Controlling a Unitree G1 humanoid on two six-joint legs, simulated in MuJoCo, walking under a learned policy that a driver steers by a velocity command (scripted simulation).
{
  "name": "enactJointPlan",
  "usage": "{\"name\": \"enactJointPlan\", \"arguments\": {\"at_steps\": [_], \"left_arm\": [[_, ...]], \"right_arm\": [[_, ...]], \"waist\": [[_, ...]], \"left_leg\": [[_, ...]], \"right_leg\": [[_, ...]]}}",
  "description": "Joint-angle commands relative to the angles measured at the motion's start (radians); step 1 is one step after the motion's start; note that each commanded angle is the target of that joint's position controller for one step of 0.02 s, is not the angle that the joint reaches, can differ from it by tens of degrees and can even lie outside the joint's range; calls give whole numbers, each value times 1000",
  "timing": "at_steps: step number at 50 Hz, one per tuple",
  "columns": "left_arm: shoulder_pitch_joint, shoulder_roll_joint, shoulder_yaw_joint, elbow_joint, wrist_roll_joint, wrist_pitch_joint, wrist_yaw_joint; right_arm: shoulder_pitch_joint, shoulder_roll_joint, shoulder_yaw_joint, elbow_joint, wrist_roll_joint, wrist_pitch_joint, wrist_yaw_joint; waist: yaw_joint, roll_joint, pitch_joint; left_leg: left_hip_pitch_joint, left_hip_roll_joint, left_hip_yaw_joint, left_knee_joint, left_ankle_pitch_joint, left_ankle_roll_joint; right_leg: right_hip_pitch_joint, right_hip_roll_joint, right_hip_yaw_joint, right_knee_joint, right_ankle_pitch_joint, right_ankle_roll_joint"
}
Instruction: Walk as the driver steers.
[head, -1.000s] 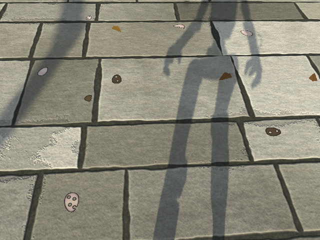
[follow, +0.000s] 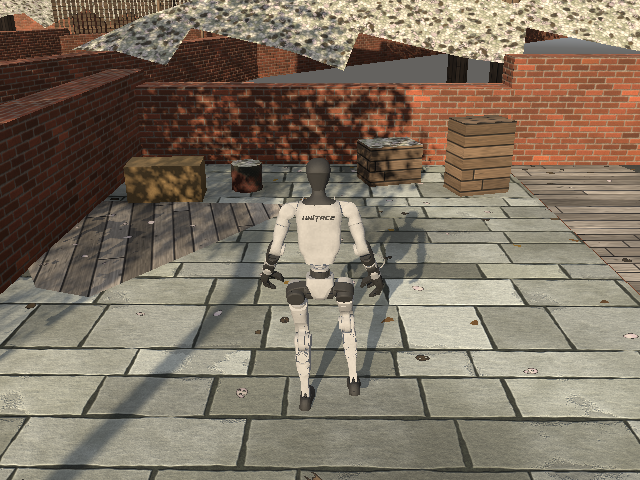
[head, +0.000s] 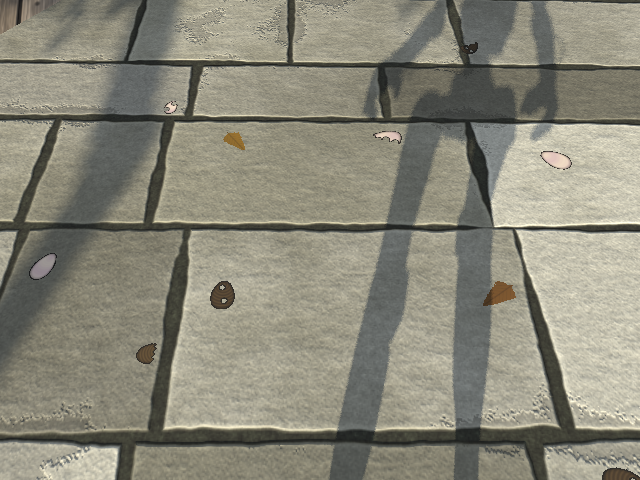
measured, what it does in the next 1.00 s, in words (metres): walks ahead: right foot, then left foot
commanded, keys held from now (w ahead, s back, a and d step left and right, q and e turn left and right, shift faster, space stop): w+q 0.24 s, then w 0.44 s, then w+e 0.32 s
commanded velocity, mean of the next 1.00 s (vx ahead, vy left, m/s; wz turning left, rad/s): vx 0.50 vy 0.00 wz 0.17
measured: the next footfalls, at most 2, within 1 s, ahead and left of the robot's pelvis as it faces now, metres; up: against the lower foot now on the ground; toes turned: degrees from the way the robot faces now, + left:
right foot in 0.24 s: +0.33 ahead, -0.14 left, +0.00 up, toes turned +13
left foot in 0.74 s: +0.52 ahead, +0.17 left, +0.00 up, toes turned +15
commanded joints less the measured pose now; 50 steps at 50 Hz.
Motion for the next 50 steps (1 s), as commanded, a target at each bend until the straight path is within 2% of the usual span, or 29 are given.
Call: {"name": "enactJointPlan", "arguments": {"at_steps": [1, 3, 6, 9, 11, 12, 13, 14, 15, 16, 17, 18, 20, 23, 26, 30, 33, 35, 36, 37, 38, 39, 40, 41, 42, 43, 45, 47, 50], "left_arm": [[-13, 62, 13, -62, 6, 1, 9], [-97, 42, 6, -76, 2, -4, 5], [-169, 62, 14, -93, -17, -14, -4], [-150, 106, 38, -91, -24, -24, -8], [-46, 128, 58, -64, -23, -32, -3], [60, 162, 73, -55, -8, -37, 4], [171, 239, 91, -42, 12, -31, 9], [233, 241, 99, -1, -6, -19, -4], [191, 153, 78, -14, -18, -17, -7], [149, 116, 67, -15, -15, -11, -5], [113, 95, 58, -13, -8, -7, -6], [94, 74, 50, -5, -3, -7, -5], [88, 61, 46, 12, -5, -12, -4], [106, 100, 57, 43, -20, -16, -2], [121, 128, 61, 68, -27, -6, 0], [187, 150, 62, 113, -39, 9, 0], [212, 164, 65, 142, -46, 25, 3], [199, 177, 68, 149, -49, 36, 7], [199, 164, 61, 150, -48, 39, 8], [184, 122, 42, 128, -30, 34, 9], [282, 6, 4, 96, -19, 18, 6], [258, 75, 21, 114, -39, 5, 5], [187, 139, 44, 93, -64, 1, 2], [139, 129, 44, 83, -64, 3, 4], [116, 115, 45, 81, -51, 11, 6], [133, 101, 50, 89, -44, 25, 9], [163, 53, 44, 103, -45, 50, 10], [135, 39, 46, 88, -42, 63, 12], [63, 25, 43, 61, -38, 61, 3]], "right_arm": [[-39, -171, -50, -64, 7, -13, -22], [-11, -178, -54, -47, 13, -5, -30], [45, -185, -58, -21, 20, 7, -34], [45, -171, -58, -14, 21, 13, -37], [27, -144, -52, -20, 16, 18, -34], [31, -91, -33, -30, 9, 16, -29], [132, -13, -8, -48, 9, 9, -29], [188, -44, -6, -58, 29, 1, -29], [137, -127, -26, -32, 35, 3, -31], [47, -146, -32, -43, 24, 7, -31], [-9, -136, -31, -57, 10, 6, -31], [-34, -121, -32, -65, 6, 4, -27], [-22, -84, -25, -60, 11, 4, -19], [-77, -45, -8, -75, -1, 1, -13], [-162, -21, 7, -89, -2, -13, -2], [-277, -26, 8, -115, 11, -24, 12], [-317, -46, 0, -137, 14, -29, 22], [-244, -76, -17, -121, 8, -32, 21], [-121, -114, -40, -83, 2, -31, 14], [48, -172, -62, -51, -10, -28, 1], [137, -274, -84, -40, -24, -18, -8], [157, -191, -65, -33, -16, -14, -7], [95, -149, -48, -27, -10, -16, -6], [33, -115, -37, -27, -8, -20, -4], [-21, -83, -28, -22, -10, -25, 1], [-57, -63, -24, -19, -16, -36, 3], [-86, -59, -30, 0, -20, -55, 5], [-89, -73, -38, 22, -24, -67, 0], [-74, -92, -46, 53, -25, -66, -11]], "waist": [[22, 80, -39], [-15, 97, -40], [-46, 115, -50], [-18, 144, -55], [43, 153, -82], [94, 107, -178], [83, -109, -325], [70, -317, -349], [92, -169, -218], [97, -92, -122], [87, -53, -66], [70, -58, -34], [44, -94, -36], [45, -71, -24], [72, -53, -16], [112, -55, 1], [101, -62, 14], [38, -60, -25], [-26, -40, -102], [-105, 7, -231], [-81, 260, -378], [-109, 238, -407], [-95, 182, -241], [-65, 148, -161], [-37, 130, -93], [-3, 149, -65], [29, 134, -46], [38, 108, -20], [24, 86, 2]], "left_leg": [[-41, 215, -188, -157, 270, 182], [-70, 178, -162, -138, 192, 141], [-26, 201, -231, -101, 89, 113], [64, 244, -333, -18, 31, 84], [59, 217, -344, 81, 48, 50], [6, 164, -292, 266, 16, 17], [-246, 37, -153, 591, -257, -50], [-473, 38, -106, 815, -452, -77], [-532, 87, -136, 898, -364, -84], [-532, 117, -98, 904, -284, -87], [-511, 140, -82, 865, -231, -87], [-486, 165, -80, 815, -192, -85], [-424, 183, -54, 742, -163, -86], [-437, 200, -15, 592, -108, -100], [-397, 203, 17, 398, 42, -105], [-318, 169, 53, 230, 154, -101], [-300, 156, 53, 162, 98, -65], [-149, 125, 77, 101, 76, -31], [43, 107, 90, 72, 90, -5], [323, 227, -24, 110, 104, 44], [666, 504, -446, 63, -12, 186], [628, 534, -618, -44, -148, 211], [500, 500, -468, -69, -163, 167], [380, 450, -343, -96, -125, 137], [273, 410, -255, -137, -70, 121], [192, 380, -180, -174, -14, 104], [107, 367, -90, -227, 86, 107], [92, 368, -13, -251, 170, 109], [123, 354, 88, -263, 222, 97]], "right_leg": [[19, 11, -34, -181, 154, 47], [89, 47, -41, -348, 311, 51], [143, 80, -17, -473, 385, 43], [177, 72, 22, -532, 301, 4], [321, 67, 0, -583, 251, -42], [511, -24, 70, -579, 213, -92], [842, -242, 391, -610, 89, -210], [914, -351, 758, -723, -195, -303], [813, -310, 685, -761, -315, -273], [702, -265, 526, -760, -225, -240], [602, -220, 413, -773, -90, -233], [540, -185, 334, -792, 17, -231], [488, -148, 240, -826, 136, -236], [482, -155, 164, -866, 271, -269], [482, -135, 79, -883, 328, -256], [502, -137, 34, -870, 343, -233], [577, -177, 44, -832, 390, -212], [582, -167, 27, -727, 574, -186], [539, -122, -4, -581, 677, -163], [375, -73, -34, -340, 528, -127], [-6, 82, -94, 46, -19, -53], [-113, 87, 39, 198, -265, -51], [-178, 39, 50, 237, -200, -59], [-162, -4, 23, 206, -118, -59], [-138, -28, 16, 157, -57, -51], [-79, -51, 24, 124, -8, -45], [-17, -55, 21, 109, 46, -29], [-52, -55, 36, 66, 112, -18], [-85, -50, 35, -98, 264, -16]]}}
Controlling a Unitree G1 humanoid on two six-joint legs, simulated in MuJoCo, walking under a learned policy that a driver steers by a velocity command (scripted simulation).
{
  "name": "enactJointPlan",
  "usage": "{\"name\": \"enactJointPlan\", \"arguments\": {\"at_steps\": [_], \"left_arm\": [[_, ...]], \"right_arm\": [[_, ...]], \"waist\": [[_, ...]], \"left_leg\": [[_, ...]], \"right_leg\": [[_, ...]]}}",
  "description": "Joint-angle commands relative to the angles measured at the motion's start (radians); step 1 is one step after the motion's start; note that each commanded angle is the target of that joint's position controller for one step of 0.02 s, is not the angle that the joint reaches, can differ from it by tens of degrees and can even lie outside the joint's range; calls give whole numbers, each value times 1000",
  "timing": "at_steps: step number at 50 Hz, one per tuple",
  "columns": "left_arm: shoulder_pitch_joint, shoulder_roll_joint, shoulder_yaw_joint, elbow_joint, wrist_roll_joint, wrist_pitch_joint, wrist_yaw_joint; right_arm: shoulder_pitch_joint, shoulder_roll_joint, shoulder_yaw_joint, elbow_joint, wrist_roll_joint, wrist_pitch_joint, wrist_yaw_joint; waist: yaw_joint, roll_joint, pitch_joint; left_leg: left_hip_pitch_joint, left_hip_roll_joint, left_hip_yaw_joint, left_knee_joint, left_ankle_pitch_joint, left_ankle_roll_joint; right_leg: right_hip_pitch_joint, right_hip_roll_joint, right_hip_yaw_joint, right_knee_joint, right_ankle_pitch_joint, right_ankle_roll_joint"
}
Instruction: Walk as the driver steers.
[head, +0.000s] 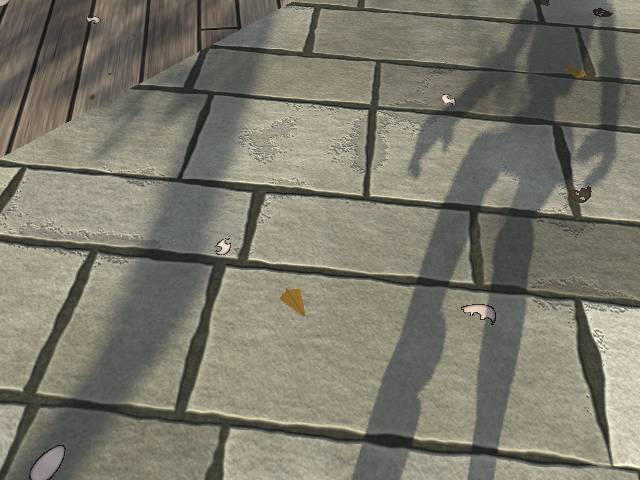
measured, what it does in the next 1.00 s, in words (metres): walks ahead, turning right: right foot, then left foot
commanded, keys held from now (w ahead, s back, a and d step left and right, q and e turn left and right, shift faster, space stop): w+e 0.62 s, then w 0.06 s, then w+q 0.32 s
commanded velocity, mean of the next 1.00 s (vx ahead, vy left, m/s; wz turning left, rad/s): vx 0.50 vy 0.00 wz -0.35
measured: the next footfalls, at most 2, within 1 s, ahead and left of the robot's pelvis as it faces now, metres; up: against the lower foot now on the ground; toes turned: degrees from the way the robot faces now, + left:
right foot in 0.26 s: +0.30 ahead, -0.16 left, +0.00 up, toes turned -12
left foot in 0.74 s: +0.62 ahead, -0.05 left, +0.00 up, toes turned -27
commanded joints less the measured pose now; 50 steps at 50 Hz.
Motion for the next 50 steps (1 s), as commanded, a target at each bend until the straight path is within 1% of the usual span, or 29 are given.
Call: {"name": "enactJointPlan", "arguments": {"at_steps": [1, 6, 9, 11, 12, 13, 14, 15, 16, 17, 18, 19, 20, 23, 28, 31, 33, 35, 36, 37, 38, 39, 40, 41, 42, 43, 44, 46, 50], "left_arm": [[-5, 16, 1, -60, 4, -7, -13], [-173, 2, -11, -133, 6, -9, -44], [-210, 19, -4, -174, 5, -7, -60], [-150, 53, 16, -179, 6, 0, -63], [-40, 88, 38, -157, 4, 3, -60], [127, 147, 72, -114, 1, 7, -46], [230, 251, 103, -93, -3, 18, -22], [176, 291, 97, -132, -3, 3, -26], [176, 197, 71, -138, 3, -11, -33], [148, 157, 59, -132, 7, -22, -33], [84, 134, 51, -136, 6, -27, -32], [30, 96, 40, -150, 11, -29, -28], [4, 88, 35, -166, 22, -29, -23], [13, 114, 43, -161, 17, -35, -8], [79, 137, 50, -132, 6, -23, 16], [126, 142, 53, -109, -1, -15, 20], [142, 124, 48, -97, 0, -12, 23], [140, 119, 47, -86, 9, -9, 24], [130, 115, 46, -85, 11, -7, 22], [130, 91, 37, -86, 15, -7, 18], [140, 53, 19, -98, 28, -7, 16], [286, 0, 2, -102, 6, -19, 15], [268, 54, 4, -100, 5, -29, 15], [139, 122, 21, -118, -1, -36, 12], [51, 117, 18, -138, 8, -43, 13], [2, 103, 18, -153, 25, -53, 11], [3, 91, 20, -156, 36, -59, 9], [17, 58, 15, -156, 41, -63, 7], [-97, 11, -6, -184, 40, -65, 5]], "right_arm": [[-84, -133, -32, -59, 1, -22, -12], [-9, -178, -48, -9, 21, 2, -24], [8, -200, -57, 11, 35, 26, -27], [-7, -230, -65, 7, 40, 42, -35], [-20, -237, -66, 3, 42, 52, -38], [-24, -222, -57, -3, 42, 54, -43], [19, -140, -30, -36, 10, 43, -42], [46, -66, 2, -78, 6, 8, -30], [-64, -161, -18, -94, 42, -24, -14], [-121, -166, -17, -115, 62, -41, -8], [-125, -152, -16, -106, 44, -48, -15], [-120, -165, -25, -96, 19, -43, -21], [-102, -165, -28, -92, 12, -31, -19], [-103, -129, -21, -96, -1, -4, -20], [-293, -81, 1, -145, 7, -6, -12], [-362, -99, -2, -167, 23, -17, 1], [-352, -121, -8, -163, 24, -26, 12], [-309, -137, -15, -152, 23, -34, 18], [-260, -144, -20, -137, 21, -37, 16], [-175, -168, -33, -111, 13, -39, 11], [-41, -208, -43, -95, 0, -42, 7], [67, -305, -71, -60, -4, -31, 11], [91, -236, -55, -40, 32, -26, 26], [28, -172, -34, -55, 43, -22, 26], [-26, -156, -26, -72, 29, -12, 25], [-51, -143, -20, -74, 24, -4, 23], [-61, -129, -13, -77, 17, -4, 19], [-53, -125, -11, -74, 21, -1, 11], [-11, -177, -29, -55, 37, 10, -14]], "waist": [[28, 111, 26], [-33, 81, 79], [-25, 94, 74], [25, 132, 5], [90, 133, -61], [176, 106, -148], [174, -82, -235], [95, -205, -369], [161, -69, -341], [145, -40, -210], [93, 45, -124], [59, 37, -90], [33, 14, -77], [18, 20, -59], [87, -19, -16], [112, -30, -10], [107, -42, -18], [85, -70, -18], [58, -81, -27], [20, -67, -77], [-35, 8, -212], [3, 301, -335], [-16, 330, -304], [-32, 211, -147], [-27, 129, -76], [-14, 99, -11], [9, 114, -11], [27, 156, -33], [1, 145, -23]], "left_leg": [[-23, 266, -84, -162, 258, 136], [90, 305, -4, -150, 272, 116], [191, 329, 29, -66, 438, 92], [218, 323, 58, 89, 778, 68], [192, 303, 78, 250, 882, 50], [67, 260, 100, 481, 812, 12], [-271, 175, 102, 828, 281, -44], [-582, -29, -105, 1108, -408, -85], [-690, 31, -247, 1136, -364, -62], [-716, 72, -231, 1081, -280, -37], [-670, 116, -227, 979, -207, -33], [-604, 143, -228, 897, -162, -40], [-545, 153, -231, 869, -131, -49], [-507, 139, -202, 753, -64, -97], [-449, 73, -190, 379, 235, -128], [-402, 45, -206, 277, 279, -119], [-395, 52, -222, 232, 255, -96], [-368, 59, -209, 221, 184, -61], [-309, 50, -182, 195, 160, -36], [-185, 41, -164, 172, 150, -1], [41, 160, -296, 198, 154, 67], [379, 354, -728, 132, -11, 252], [409, 395, -975, -10, -290, 278], [287, 365, -875, -26, -364, 231], [169, 318, -760, -32, -284, 203], [73, 280, -679, -49, -172, 201], [25, 243, -622, -60, -79, 189], [-11, 198, -550, -74, 56, 190], [-89, 168, -457, -84, 160, 190]], "right_leg": [[-10, -25, 18, -142, 165, 0], [-24, -13, -58, -339, 203, -37], [-19, 16, -106, -386, 87, -79], [111, 85, -170, -382, -18, -119], [258, 131, -194, -401, -34, -147], [518, 163, -173, -460, 17, -187], [841, -38, 173, -486, 3, -282], [1044, -237, 738, -665, -168, -463], [1027, -231, 696, -731, -200, -414], [905, -194, 544, -731, -148, -372], [752, -145, 430, -732, -44, -333], [647, -110, 350, -744, 64, -313], [574, -90, 320, -765, 128, -312], [468, -58, 241, -796, 263, -323], [400, 17, 170, -784, 138, -251], [426, -8, 231, -750, 63, -237], [502, -41, 272, -697, 45, -226], [560, -76, 296, -651, 100, -213], [571, -71, 286, -610, 175, -200], [574, -24, 248, -498, 305, -179], [494, 30, 185, -254, 240, -146], [151, 185, 59, 106, -108, -55], [-38, 172, 76, 220, -404, -43], [-108, 110, 82, 257, -329, -52], [-94, 78, 48, 229, -261, -56], [-89, 54, 32, 162, -217, -52], [-39, 28, 34, 91, -173, -49], [23, 29, 9, -13, -150, -27], [92, 58, -21, -282, -1, 21]]}}
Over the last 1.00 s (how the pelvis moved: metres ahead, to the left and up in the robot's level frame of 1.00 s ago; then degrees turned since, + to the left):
0.52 0.07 0.00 8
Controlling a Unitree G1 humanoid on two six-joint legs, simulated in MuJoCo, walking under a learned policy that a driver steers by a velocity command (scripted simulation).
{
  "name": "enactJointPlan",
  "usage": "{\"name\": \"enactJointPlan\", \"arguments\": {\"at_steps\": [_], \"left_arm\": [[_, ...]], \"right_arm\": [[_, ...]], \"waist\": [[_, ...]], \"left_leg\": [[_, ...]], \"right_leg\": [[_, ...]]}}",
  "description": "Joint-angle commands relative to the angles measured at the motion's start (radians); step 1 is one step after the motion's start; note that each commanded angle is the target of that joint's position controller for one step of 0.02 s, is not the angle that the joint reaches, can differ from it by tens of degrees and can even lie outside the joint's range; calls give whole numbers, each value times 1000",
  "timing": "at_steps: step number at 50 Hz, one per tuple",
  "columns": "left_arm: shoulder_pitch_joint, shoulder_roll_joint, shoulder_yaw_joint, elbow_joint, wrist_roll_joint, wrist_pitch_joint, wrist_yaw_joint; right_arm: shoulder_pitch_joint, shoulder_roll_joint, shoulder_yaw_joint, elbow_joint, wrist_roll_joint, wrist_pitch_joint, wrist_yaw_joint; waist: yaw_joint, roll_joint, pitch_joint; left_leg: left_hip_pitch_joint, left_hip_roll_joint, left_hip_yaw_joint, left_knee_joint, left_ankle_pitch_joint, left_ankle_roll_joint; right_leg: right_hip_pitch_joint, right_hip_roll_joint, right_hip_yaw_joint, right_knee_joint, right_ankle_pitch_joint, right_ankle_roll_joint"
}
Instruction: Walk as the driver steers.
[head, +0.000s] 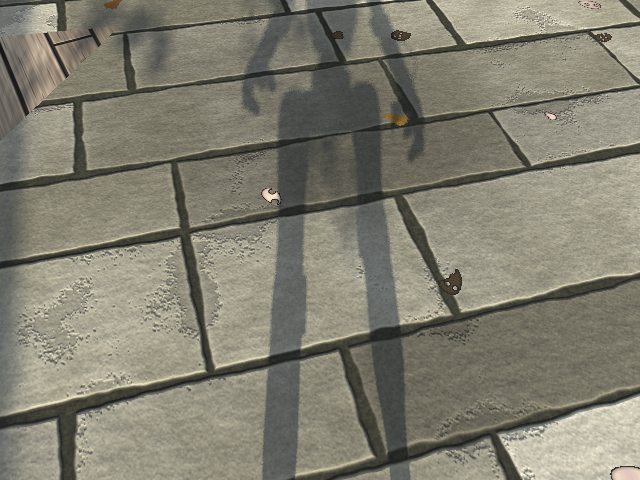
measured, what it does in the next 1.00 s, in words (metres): walks ahead, turning left: right foot, then left foot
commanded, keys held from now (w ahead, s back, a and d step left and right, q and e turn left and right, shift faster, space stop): w+q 0.16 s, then q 0.38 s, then w+q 0.12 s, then w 0.10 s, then w+e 0.24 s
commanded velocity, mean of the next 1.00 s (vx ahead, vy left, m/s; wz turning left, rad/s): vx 0.32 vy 0.00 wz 0.38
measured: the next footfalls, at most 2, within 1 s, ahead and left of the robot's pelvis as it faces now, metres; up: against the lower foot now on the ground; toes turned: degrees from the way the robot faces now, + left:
right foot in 0.22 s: +0.29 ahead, -0.14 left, +0.00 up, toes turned +12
left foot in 0.68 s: +0.28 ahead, +0.13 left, +0.00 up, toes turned +26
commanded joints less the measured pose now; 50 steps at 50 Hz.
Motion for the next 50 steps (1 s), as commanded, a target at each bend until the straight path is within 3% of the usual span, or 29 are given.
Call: {"name": "enactJointPlan", "arguments": {"at_steps": [1, 6, 8, 10, 11, 12, 13, 14, 15, 16, 18, 20, 24, 27, 31, 32, 33, 34, 35, 36, 37, 38, 39, 40, 43, 46, 50], "left_arm": [[-78, 35, 4, -80, -2, -20, -4], [-193, 63, 12, -107, -22, -35, -18], [-181, 86, 22, -107, -26, -43, -19], [-69, 122, 44, -80, -9, -47, -8], [49, 174, 59, -72, 11, -48, 2], [127, 248, 74, -62, 24, -28, 9], [152, 197, 68, -44, 1, -10, 0], [107, 124, 48, -58, -3, -4, -1], [54, 91, 35, -63, -2, 3, -2], [3, 71, 27, -59, -3, 9, -5], [-49, 83, 30, -43, 5, 12, -6], [-65, 110, 42, -24, 9, 13, 0], [-92, 142, 53, -2, -9, 29, 15], [-80, 170, 60, 19, -23, 39, 11], [-41, 220, 77, 47, -49, 42, -5], [-41, 216, 77, 53, -57, 44, -7], [-24, 193, 70, 62, -53, 44, -8], [-1, 142, 52, 72, -33, 41, -11], [-25, 70, 22, -4, 5, 29, -17], [-93, 113, 31, -5, -8, 9, -23], [-100, 159, 43, -8, -38, -4, -36], [-87, 159, 44, 7, -43, -9, -41], [-86, 155, 43, 21, -28, -10, -42], [-78, 152, 44, 34, -23, -7, -42], [-54, 114, 32, 61, -27, 7, -47], [-89, 80, 16, 54, -32, 19, -44], [-140, 69, 9, 31, -39, 21, -48]], "right_arm": [[-42, -190, -49, -71, 11, -7, -22], [38, -189, -52, -47, 20, 18, -34], [35, -193, -56, -50, 19, 25, -37], [1, -165, -51, -66, 15, 34, -40], [-19, -122, -36, -93, 2, 32, -39], [121, -46, -15, -105, 1, 27, -42], [164, -116, -22, -111, 12, 27, -45], [100, -182, -45, -102, 16, 40, -50], [36, -193, -53, -113, 11, 55, -53], [12, -186, -58, -122, 3, 70, -54], [9, -136, -53, -137, 6, 96, -50], [-22, -103, -45, -163, 8, 106, -45], [-90, -97, -38, -201, 1, 106, -22], [-154, -117, -43, -235, 1, 110, -1], [-215, -141, -54, -278, 6, 128, 10], [-196, -143, -57, -271, 5, 126, 10], [-151, -163, -68, -253, 5, 121, 4], [-33, -218, -94, -222, 13, 115, -9], [38, -353, -122, -227, 11, 104, -24], [69, -288, -98, -234, 5, 73, -14], [46, -226, -74, -225, -2, 50, -10], [11, -194, -64, -225, -2, 37, -9], [-33, -167, -53, -225, 3, 35, -12], [-68, -155, -43, -230, -4, 32, -17], [-80, -180, -47, -225, -21, 19, -26], [-61, -186, -50, -191, -24, 6, -28], [-36, -189, -55, -142, -23, -4, -25]], "waist": [[13, 123, -25], [-16, 125, -19], [8, 143, -22], [81, 144, -66], [137, 80, -186], [100, -184, -333], [94, -263, -358], [105, -140, -243], [97, -71, -174], [72, -51, -124], [38, -100, -74], [35, -116, -71], [46, -84, -113], [64, -77, -100], [73, -67, -71], [57, -57, -64], [42, -35, -72], [0, 65, -127], [-1, 361, -165], [-63, 268, -194], [-44, 218, -146], [-16, 172, -110], [0, 137, -80], [20, 145, -60], [34, 111, -53], [18, 99, -12], [-8, 106, 38]], "left_leg": [[-13, 212, -216, -138, 123, 163], [-7, 220, -275, -77, 52, 133], [15, 231, -324, -31, 39, 116], [-4, 161, -298, 124, 161, 58], [-95, 107, -236, 350, 108, 14], [-371, -22, -95, 657, -352, -59], [-505, 24, -67, 837, -526, -83], [-535, 66, -79, 921, -459, -104], [-529, 90, -45, 932, -405, -120], [-506, 114, -28, 904, -369, -133], [-415, 138, 16, 832, -298, -144], [-395, 143, 40, 747, -235, -154], [-306, 158, 62, 540, -53, -133], [-255, 151, 88, 425, -21, -105], [-216, 141, 118, 306, -119, -42], [-162, 123, 142, 234, -95, -21], [-58, 94, 156, 184, -93, 4], [143, 124, 65, 129, -75, 53], [386, 383, -422, 35, -164, 237], [403, 449, -604, -71, -233, 317], [363, 433, -506, -74, -211, 281], [301, 394, -409, -62, -187, 237], [254, 369, -338, -74, -125, 207], [202, 348, -277, -95, -30, 188], [155, 320, -148, -147, 130, 176], [138, 307, -46, -194, 105, 153], [149, 319, 55, -219, 103, 129]], "right_leg": [[24, 20, -10, -195, 158, 32], [135, 64, 15, -360, 262, 37], [193, 64, 22, -399, 213, 18], [373, 42, 13, -485, 239, -29], [588, -96, 115, -443, 342, -91], [896, -346, 403, -395, 568, -247], [892, -432, 585, -438, 518, -309], [782, -377, 471, -452, 522, -277], [678, -325, 325, -457, 601, -245], [580, -279, 229, -471, 661, -229], [424, -219, 105, -539, 638, -218], [393, -221, 46, -583, 638, -242], [403, -230, -57, -601, 601, -240], [417, -239, -99, -582, 528, -220], [446, -285, -75, -562, 173, -190], [429, -270, -92, -526, 87, -170], [381, -239, -129, -448, 56, -144], [268, -173, -201, -234, 64, -97], [-127, 12, -281, 143, -257, 7], [-282, 45, -71, 310, -382, 13], [-300, -8, -26, 327, -312, -10], [-271, -43, -26, 291, -231, -24], [-250, -65, -29, 228, -167, -24], [-197, -81, -29, 183, -105, -21], [-142, -69, -53, 111, 47, 6], [-135, -62, -42, -29, 174, 22], [-126, -39, -30, -169, 277, 15]]}}
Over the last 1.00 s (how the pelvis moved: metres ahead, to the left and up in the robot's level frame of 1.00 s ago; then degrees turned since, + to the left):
0.55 -0.11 0.00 -21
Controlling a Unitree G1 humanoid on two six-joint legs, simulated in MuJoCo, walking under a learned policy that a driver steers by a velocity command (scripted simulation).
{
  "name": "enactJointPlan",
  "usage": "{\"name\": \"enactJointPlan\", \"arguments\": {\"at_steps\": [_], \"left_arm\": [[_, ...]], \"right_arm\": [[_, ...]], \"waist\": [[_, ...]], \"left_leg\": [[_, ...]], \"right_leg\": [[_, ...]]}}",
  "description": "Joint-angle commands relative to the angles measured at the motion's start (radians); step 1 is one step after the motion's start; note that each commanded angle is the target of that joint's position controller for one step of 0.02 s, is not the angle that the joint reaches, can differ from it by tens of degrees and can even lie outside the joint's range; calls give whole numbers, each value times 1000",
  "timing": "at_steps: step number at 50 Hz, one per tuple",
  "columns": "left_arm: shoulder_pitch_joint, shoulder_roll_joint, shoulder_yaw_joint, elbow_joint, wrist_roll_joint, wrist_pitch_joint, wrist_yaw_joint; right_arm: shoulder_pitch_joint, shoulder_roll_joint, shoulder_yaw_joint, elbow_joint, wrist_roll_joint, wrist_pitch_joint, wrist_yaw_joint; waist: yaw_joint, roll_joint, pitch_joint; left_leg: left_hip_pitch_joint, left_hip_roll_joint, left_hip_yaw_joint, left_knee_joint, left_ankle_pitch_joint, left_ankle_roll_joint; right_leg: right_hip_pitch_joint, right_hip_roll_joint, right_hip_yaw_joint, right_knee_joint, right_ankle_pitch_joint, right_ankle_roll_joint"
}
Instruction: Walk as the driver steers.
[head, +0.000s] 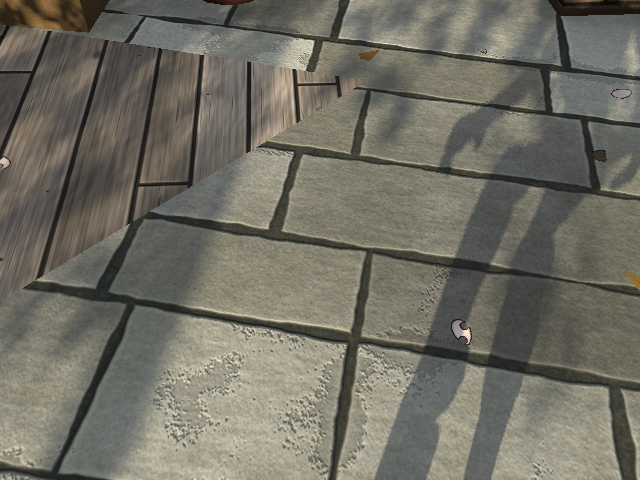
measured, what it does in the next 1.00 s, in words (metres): walks ahead, turning right: right foot, then left foot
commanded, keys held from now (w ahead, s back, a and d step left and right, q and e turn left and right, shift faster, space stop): w+e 0.60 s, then w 0.40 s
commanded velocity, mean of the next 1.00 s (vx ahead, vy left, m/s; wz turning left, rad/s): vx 0.49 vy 0.00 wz -0.39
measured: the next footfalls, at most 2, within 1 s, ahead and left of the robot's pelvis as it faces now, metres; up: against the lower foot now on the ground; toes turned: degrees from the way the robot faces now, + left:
right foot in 0.20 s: +0.27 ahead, -0.16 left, +0.00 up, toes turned -9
left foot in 0.68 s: +0.60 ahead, -0.03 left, +0.00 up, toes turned -26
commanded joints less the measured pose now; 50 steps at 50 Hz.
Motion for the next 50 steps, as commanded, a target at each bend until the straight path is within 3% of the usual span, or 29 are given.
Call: {"name": "enactJointPlan", "arguments": {"at_steps": [1, 5, 7, 8, 9, 10, 11, 12, 13, 14, 15, 16, 17, 20, 25, 29, 32, 33, 34, 35, 36, 37, 38, 39, 40, 42, 44, 46, 50], "left_arm": [[-131, 51, 3, -98, -3, -15, -5], [-174, 48, 0, -134, 0, -20, -24], [-155, 62, 6, -145, 2, -21, -32], [-111, 82, 17, -142, 3, -19, -32], [3, 112, 38, -117, 3, -16, -28], [158, 170, 69, -79, -2, -12, -15], [296, 290, 103, -70, -2, -5, 5], [282, 276, 89, -83, -12, -11, 3], [264, 209, 69, -86, -5, -16, 3], [223, 177, 60, -91, -2, -20, 6], [161, 153, 50, -100, 1, -20, 8], [110, 120, 39, -116, 10, -21, 12], [80, 114, 35, -134, 19, -19, 17], [73, 134, 42, -137, 15, -24, 31], [141, 159, 52, -109, 0, -13, 52], [207, 156, 54, -83, -11, 2, 60], [201, 146, 55, -81, 0, 10, 62], [196, 125, 48, -82, 4, 11, 59], [201, 79, 30, -91, 14, 8, 53], [317, 13, 8, -102, 11, -1, 52], [366, 29, 2, -99, -11, -9, 52], [280, 123, 22, -100, -20, -12, 51], [174, 139, 26, -122, -13, -12, 51], [112, 126, 24, -142, 2, -14, 49], [96, 112, 26, -147, 11, -16, 46], [125, 73, 19, -139, 8, -13, 39], [100, 44, 9, -147, 14, -11, 36], [39, 25, -3, -163, 20, -15, 33], [-81, 17, -11, -183, 13, -28, 19]], "right_arm": [[4, -178, -58, -24, 4, -21, -4], [22, -184, -67, 15, 20, -13, -7], [9, -202, -74, 21, 25, -2, -13], [0, -218, -78, 19, 25, 5, -19], [-15, -222, -78, 16, 26, 14, -26], [2, -201, -67, 11, 21, 17, -34], [62, -129, -39, -35, -3, 1, -31], [60, -74, -13, -44, -3, -33, -18], [-33, -155, -32, -59, 38, -63, 1], [-96, -164, -29, -80, 54, -80, 6], [-116, -159, -29, -83, 33, -86, 2], [-114, -168, -38, -77, 10, -81, -5], [-94, -164, -40, -75, 3, -71, -4], [-73, -130, -33, -73, -6, -44, -7], [-265, -75, -10, -116, 0, -51, -1], [-338, -108, -20, -135, 20, -66, 17], [-266, -140, -36, -115, 21, -77, 24], [-185, -154, -48, -91, 15, -82, 20], [-72, -187, -60, -78, -2, -86, 15], [47, -271, -80, -61, -20, -82, 12], [123, -258, -86, -9, 5, -69, 25], [75, -178, -63, -22, 22, -66, 25], [17, -144, -51, -29, 16, -58, 22], [-25, -128, -42, -27, 7, -53, 22], [-51, -108, -34, -22, 2, -53, 20], [-62, -97, -29, -10, 5, -56, 20], [-51, -123, -35, 7, 16, -59, 19], [-42, -153, -43, 22, 20, -55, 15], [4, -182, -46, 57, 31, -41, 12]], "waist": [[-36, 113, 70], [-44, 109, 95], [-21, 125, 69], [8, 144, 22], [76, 139, -53], [145, 107, -145], [156, -98, -275], [124, -187, -403], [171, -104, -317], [157, -51, -200], [112, 25, -108], [77, 19, -67], [48, -9, -48], [22, -13, -23], [94, -26, 10], [116, -39, 2], [71, -78, -17], [28, -75, -53], [-26, -37, -164], [-17, 170, -323], [-18, 386, -359], [-42, 239, -213], [-45, 152, -107], [-29, 106, -31], [-4, 115, -3], [26, 153, -5], [28, 147, 3], [14, 125, 11], [-29, 118, 23]], "left_leg": [[-7, 282, -61, -120, 185, 139], [73, 315, -9, -77, 261, 117], [111, 318, 24, 9, 499, 94], [119, 311, 47, 96, 705, 77], [92, 284, 89, 260, 863, 49], [-31, 242, 117, 478, 837, 11], [-411, 144, 124, 874, 396, -61], [-659, -33, -64, 1115, -327, -93], [-769, 35, -171, 1162, -285, -66], [-787, 81, -152, 1113, -208, -41], [-751, 121, -142, 1011, -144, -38], [-682, 149, -141, 930, -99, -43], [-628, 155, -141, 902, -73, -52], [-589, 147, -110, 792, -14, -98], [-509, 80, -87, 413, 300, -132], [-466, 50, -124, 278, 311, -117], [-396, 57, -120, 246, 211, -67], [-278, 49, -95, 207, 209, -36], [-71, 129, -157, 231, 193, 19], [291, 339, -489, 231, 94, 157], [384, 453, -845, 92, -179, 245], [282, 421, -792, 51, -329, 207], [161, 378, -641, 46, -271, 171], [44, 335, -535, 23, -149, 163], [-25, 302, -462, 2, -52, 157], [-91, 261, -373, -36, 64, 155], [-114, 261, -312, -67, 149, 175], [-117, 257, -258, -87, 202, 180], [-128, 230, -161, -89, 234, 150]], "right_leg": [[-48, 4, 8, -90, 79, -10], [-50, 17, -20, -157, 18, -57], [6, 50, -63, -173, -65, -93], [89, 88, -100, -168, -105, -114], [250, 134, -133, -192, -96, -140], [503, 157, -104, -207, -70, -178], [890, -97, 322, -222, -128, -328], [1052, -248, 801, -425, -321, -453], [1004, -232, 722, -479, -389, -400], [876, -197, 590, -481, -358, -361], [719, -157, 488, -491, -265, -333], [606, -121, 413, -511, -169, -318], [528, -97, 386, -535, -110, -319], [407, -64, 295, -566, 43, -333], [342, 15, 210, -540, 11, -260], [440, -27, 312, -462, -53, -240], [525, -68, 369, -366, 10, -212], [522, -36, 350, -289, 95, -192], [469, 17, 300, -99, 89, -161], [195, 146, 188, 237, -157, -93], [-37, 180, 140, 461, -527, -59], [-124, 125, 177, 537, -474, -61], [-133, 87, 138, 538, -396, -62], [-121, 60, 114, 488, -345, -62], [-89, 26, 108, 423, -301, -62], [-18, 2, 77, 343, -269, -55], [-19, -8, 50, 247, -239, -41], [-15, -16, 34, 114, -143, -29], [78, 17, -4, -117, 52, -20]]}}
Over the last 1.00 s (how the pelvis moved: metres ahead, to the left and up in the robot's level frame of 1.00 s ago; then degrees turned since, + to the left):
0.35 0.06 0.00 24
